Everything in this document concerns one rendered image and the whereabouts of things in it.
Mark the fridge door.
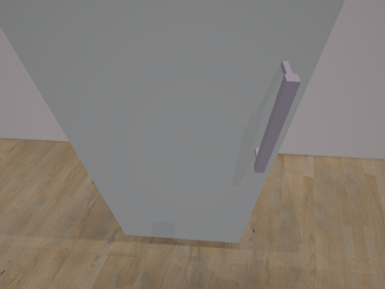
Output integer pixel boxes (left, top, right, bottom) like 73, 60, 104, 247
0, 0, 345, 243

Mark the handle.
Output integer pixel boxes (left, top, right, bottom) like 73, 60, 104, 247
254, 61, 301, 173

